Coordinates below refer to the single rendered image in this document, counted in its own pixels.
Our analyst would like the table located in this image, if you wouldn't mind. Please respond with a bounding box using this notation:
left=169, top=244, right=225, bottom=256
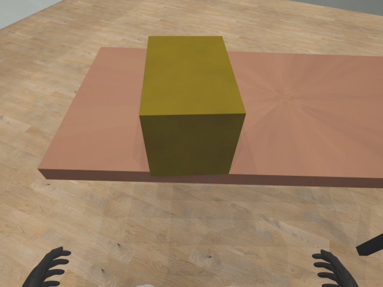
left=38, top=47, right=383, bottom=256

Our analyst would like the carton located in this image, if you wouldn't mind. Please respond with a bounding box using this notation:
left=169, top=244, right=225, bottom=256
left=139, top=36, right=246, bottom=176

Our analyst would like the robot right hand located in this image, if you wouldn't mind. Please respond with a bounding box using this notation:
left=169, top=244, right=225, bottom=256
left=312, top=250, right=359, bottom=287

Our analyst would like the robot left hand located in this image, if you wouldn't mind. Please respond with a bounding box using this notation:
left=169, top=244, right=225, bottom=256
left=22, top=246, right=71, bottom=287

